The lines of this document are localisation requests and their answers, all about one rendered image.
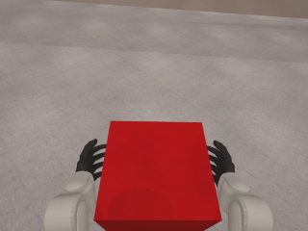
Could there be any robot left hand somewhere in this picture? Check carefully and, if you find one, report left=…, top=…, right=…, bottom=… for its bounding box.
left=75, top=139, right=107, bottom=181

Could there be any robot right forearm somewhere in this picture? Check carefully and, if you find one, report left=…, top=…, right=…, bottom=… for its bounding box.
left=217, top=172, right=274, bottom=231

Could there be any carton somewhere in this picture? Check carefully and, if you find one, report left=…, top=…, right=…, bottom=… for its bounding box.
left=93, top=120, right=222, bottom=231

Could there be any robot right hand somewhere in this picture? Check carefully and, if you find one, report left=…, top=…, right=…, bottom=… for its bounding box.
left=207, top=140, right=235, bottom=186

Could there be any robot left forearm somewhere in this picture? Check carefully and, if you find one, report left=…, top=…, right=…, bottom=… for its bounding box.
left=42, top=170, right=96, bottom=231

